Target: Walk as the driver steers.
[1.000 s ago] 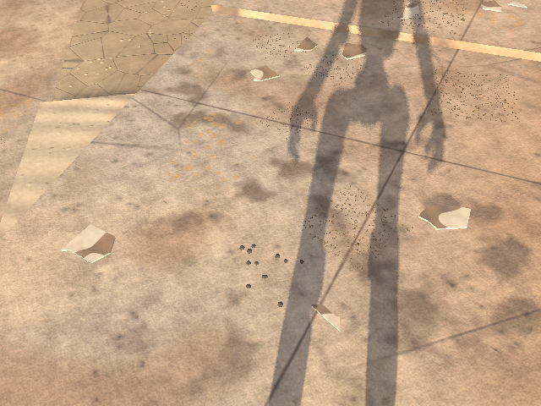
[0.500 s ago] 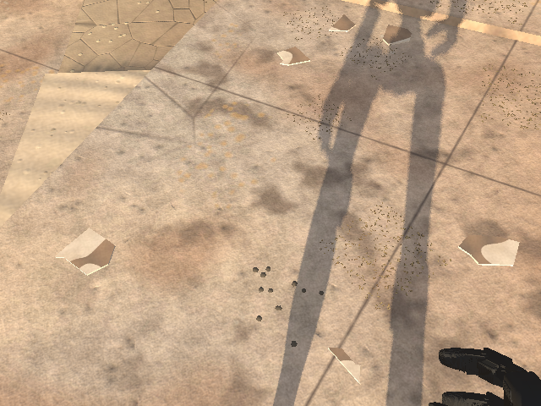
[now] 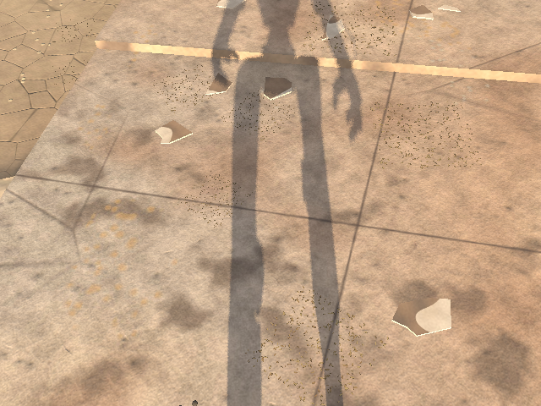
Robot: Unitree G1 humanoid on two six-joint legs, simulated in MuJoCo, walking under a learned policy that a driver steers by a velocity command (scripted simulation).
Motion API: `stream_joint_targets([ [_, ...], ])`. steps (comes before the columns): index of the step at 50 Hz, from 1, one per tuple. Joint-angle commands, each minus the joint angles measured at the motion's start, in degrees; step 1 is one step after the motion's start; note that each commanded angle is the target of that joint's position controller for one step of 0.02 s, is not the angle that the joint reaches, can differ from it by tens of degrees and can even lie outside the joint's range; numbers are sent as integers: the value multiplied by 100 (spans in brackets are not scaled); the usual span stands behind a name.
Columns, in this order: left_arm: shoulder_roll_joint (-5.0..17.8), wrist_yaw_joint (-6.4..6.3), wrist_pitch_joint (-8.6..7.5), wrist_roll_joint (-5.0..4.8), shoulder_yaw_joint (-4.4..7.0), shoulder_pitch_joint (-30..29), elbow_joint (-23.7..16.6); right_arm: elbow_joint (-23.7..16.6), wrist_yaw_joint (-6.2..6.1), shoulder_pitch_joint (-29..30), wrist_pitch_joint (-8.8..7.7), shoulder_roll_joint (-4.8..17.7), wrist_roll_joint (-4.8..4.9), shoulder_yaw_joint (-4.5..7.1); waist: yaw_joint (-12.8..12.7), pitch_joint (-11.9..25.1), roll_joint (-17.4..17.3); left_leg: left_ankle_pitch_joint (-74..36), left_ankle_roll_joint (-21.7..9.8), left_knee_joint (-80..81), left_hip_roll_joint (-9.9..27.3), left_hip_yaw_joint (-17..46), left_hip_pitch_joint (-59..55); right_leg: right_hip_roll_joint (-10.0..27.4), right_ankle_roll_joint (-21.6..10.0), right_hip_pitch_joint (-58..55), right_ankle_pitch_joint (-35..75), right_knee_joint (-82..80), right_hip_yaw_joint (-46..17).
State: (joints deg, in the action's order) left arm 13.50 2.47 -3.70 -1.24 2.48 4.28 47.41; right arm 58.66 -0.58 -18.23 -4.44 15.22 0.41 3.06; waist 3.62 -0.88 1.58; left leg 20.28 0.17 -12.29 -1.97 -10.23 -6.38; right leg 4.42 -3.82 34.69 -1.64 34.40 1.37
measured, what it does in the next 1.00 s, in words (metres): walks ahead, turning right: right foot, then left foot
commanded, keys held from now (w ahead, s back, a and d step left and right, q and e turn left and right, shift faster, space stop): w+e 0.86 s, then no key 0.14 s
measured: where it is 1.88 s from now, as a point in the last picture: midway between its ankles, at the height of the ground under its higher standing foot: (344, 326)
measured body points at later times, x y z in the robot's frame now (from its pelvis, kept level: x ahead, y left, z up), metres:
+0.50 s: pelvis +0.30 -0.03 +0.01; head +0.32 -0.05 +0.46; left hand +0.40 +0.25 -0.10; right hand +0.46 -0.32 -0.08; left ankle +0.49 +0.06 -0.71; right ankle +0.17 -0.10 -0.73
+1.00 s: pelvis +0.54 -0.11 +0.00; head +0.57 -0.14 +0.45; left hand +0.86 -0.04 -0.07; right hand +0.39 -0.36 -0.13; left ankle +0.49 +0.06 -0.73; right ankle +0.60 -0.30 -0.71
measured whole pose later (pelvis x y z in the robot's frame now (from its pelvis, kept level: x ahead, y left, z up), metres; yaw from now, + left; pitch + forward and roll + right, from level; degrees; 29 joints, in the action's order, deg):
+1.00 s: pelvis +0.54 -0.11 +0.00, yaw -33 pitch +2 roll +2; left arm 15.4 2.6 -2.0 -0.6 3.5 4.9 34.1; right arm 51.5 -0.2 -17.8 -3.8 16.8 1.2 3.8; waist 5.6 -2.6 1.9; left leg 20.9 1.5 -17.3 1.4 -11.8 -2.3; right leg 3.3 -2.7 34.1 -2.5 34.7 0.2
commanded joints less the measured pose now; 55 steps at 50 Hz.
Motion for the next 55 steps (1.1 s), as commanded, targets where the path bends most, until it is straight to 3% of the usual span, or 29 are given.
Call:
stream_joint_targets([
  [1, 749, 103, -59, -9, 255, 217, -480, -308, -79, 124, 132, 1111, 8, 236, -548, 203, -602, -5528, -684, -1444, 1720, 130, -37, -471, -323, -776, -714, -62, 461],
  [2, 1074, 66, -43, -28, 448, 1173, -240, -394, -112, 160, 181, 1027, -14, 197, -1001, 711, -470, -5636, -491, -2721, 1466, -61, 461, -728, -524, -2102, -499, -305, 456],
  [3, 1672, -57, 16, -26, 646, 2093, -104, -584, -122, 22, 130, 830, -142, 98, -1226, 1405, 402, -3707, -229, -4688, 1161, -161, 1991, 328, -965, -3917, -420, -355, -1236],
  [4, 1918, -47, -11, -47, 656, 1911, -237, -801, 2, -350, -94, 87, -153, -135, -693, 2049, 1588, 973, 87, -6625, -216, 611, 4432, 1579, -2111, -5699, -1516, -1417, -4652],
  [5, 1419, -43, -31, 23, 504, 2005, -261, -865, 107, 201, -358, 711, 46, -1, -1020, 2100, 885, 991, -124, -6963, 112, 1649, 5081, 1501, -1859, -5804, -1664, -1808, -4676],
  [6, 1128, -75, -65, 72, 434, 1776, -303, -1029, 148, 664, -483, 869, 218, 38, -1008, 1385, 624, 555, -278, -6811, 366, 1585, 5344, 1279, -1596, -5242, -1207, -1757, -3736],
  [7, 1021, -69, -102, 83, 395, 1371, -395, -1036, 116, 789, -519, 782, 163, 25, -737, 862, -98, 130, -288, -6258, 631, 1555, 5111, 1031, -1442, -4299, -472, -1810, -3018],
  [8, 854, -79, -120, 97, 347, 1037, -504, -996, 68, 814, -475, 842, 39, 89, -538, 657, -241, -72, -239, -5696, 817, 1545, 4691, 853, -1327, -3607, 121, -1879, -2539],
  [9, 789, -91, -118, 144, 310, 865, -589, -1003, 66, 737, -388, 822, -2, 113, -363, 524, -161, -164, -186, -5471, 895, 1565, 4320, 710, -1302, -3115, 423, -2013, -2327],
  [12, 989, -176, -131, 67, 359, 984, -611, -1126, 40, 793, -196, 617, -113, 112, -234, 309, -73, -495, 117, -4619, 844, 1417, 4144, 545, -1359, -2478, 893, -2249, -1923],
  [18, 1167, -325, -46, 20, 429, 1441, -547, -1569, 64, 2041, -212, 394, -74, 24, -656, 29, 255, -2567, 291, -2130, 365, 1256, 3684, 68, -868, -1981, 19, -2213, -1480],
  [23, 1092, -364, 24, -15, 433, 1682, -450, -1790, 150, 2270, -313, 712, 5, 104, -666, 50, 421, -2267, 121, -1474, 282, 1525, 3443, 373, -720, -2671, -313, -1602, -2176],
  [25, 1092, -393, 76, 14, 440, 1600, -504, -1729, 169, 1930, -383, 846, 15, 166, -459, 141, 588, -1768, -35, -1350, 246, 1454, 3001, 418, -649, -2843, -42, -1206, -2417],
  [26, 968, -390, 93, 26, 393, 1527, -565, -1592, 147, 1416, -415, 965, -16, 243, -197, 398, 577, -1752, -184, -1147, 244, 1367, 2261, 177, -517, -2764, 252, -730, -2341],
  [27, 691, -362, 82, 77, 279, 1449, -682, -1492, 113, 630, -442, 1203, -113, 327, 174, 1091, 300, -1620, -499, -1335, 879, 1878, 905, -150, -324, -2241, 26, 507, -2016],
  [28, 374, -361, 32, -23, 189, 2073, -791, -1384, 71, -176, -371, 1662, -181, 462, 110, 1957, -1047, -719, -1296, -1207, 2161, 3955, -1294, -959, 148, -317, -1514, 2467, -1208],
  [29, 590, -365, -2, -86, 165, 2329, -862, -1294, 123, -279, -305, 1456, -41, 420, 22, 2061, -2002, 426, -1539, -631, 2679, 5572, -1621, -828, 221, 816, -3340, 3542, -1131],
  [30, 1082, -364, 23, -117, 285, 1976, -811, -1423, 115, 28, -274, 969, 8, 293, 102, 1289, -1256, 1017, -1303, -489, 2483, 4961, -949, -478, 243, 1159, -2899, 4011, -1239],
  [32, 1102, -363, 78, 4, 324, 1299, -966, -1488, 104, 605, -193, 683, -67, 193, -34, 306, -573, -57, -1033, -236, 2028, 3475, 588, -74, 259, 910, -2098, 3748, -916],
  [33, 1002, -338, 107, 14, 340, 1274, -1000, -1466, 95, 736, -196, 573, -108, 153, -179, 149, -688, -509, -983, -92, 1856, 3021, 1014, 102, 238, 677, -1874, 3525, -924],
  [36, 685, -290, 205, -42, 287, 1289, -1106, -1346, 96, 753, -261, 647, -81, 194, -286, 32, -790, -1255, -1068, 291, 1675, 2109, 1439, 280, 283, 485, -1522, 3190, -739],
  [39, 626, -278, 218, -10, 261, 1016, -1288, -1252, 80, 668, -278, 842, -73, 263, -265, 1, -577, -1992, -1160, 411, 1731, 1538, 1265, 330, 378, 769, -890, 2588, -737],
  [46, 369, -29, 97, 47, 141, -117, -1696, -1080, 29, 296, -69, 1074, 16, 266, 105, -286, -446, -3623, -891, 53, 1532, 384, 975, -40, 274, 107, 309, 395, -13],
  [49, 577, 48, 79, 79, 233, 7, -1792, -1016, 6, 222, 49, 1295, 137, 309, -116, -35, -705, -4948, -751, -659, 1668, 346, 524, -365, 41, -439, -238, -69, 126],
  [51, 962, 18, 66, 136, 439, 1098, -1483, -1025, -27, 353, 97, 1278, 179, 293, -786, 572, -625, -5344, -476, -2049, 1423, 148, 667, -697, -252, -1974, 374, -803, 211],
  [52, 1354, -96, 107, 179, 551, 1590, -1375, -1082, -22, 193, 59, 1047, 40, 205, -970, 1032, -203, -4032, -185, -3265, 1113, 19, 1572, -225, -464, -3329, 2308, -693, -315],
  [53, 1773, -213, 154, 304, 526, 1629, -1441, -1259, 84, -345, -20, 400, -265, -28, -534, 1824, 1368, 1564, 208, -5513, 332, 117, 3713, 1517, -1477, -5430, 5492, 48, -2391],
  [54, 1426, -160, 132, 306, 373, 1734, -1531, -993, 173, -714, -58, 673, -56, -62, -723, 3224, 957, 2326, 256, -6467, 263, 1450, 3856, 2214, -2159, -5777, 5195, -284, -3496],
  [55, 1163, -107, 148, 253, 321, 1542, -1474, -1076, 195, -99, -6, 1047, 145, 61, -866, 2674, 444, 1910, 249, -6469, 531, 1564, 4024, 1737, -1878, -5163, 4560, -523, -2725],
])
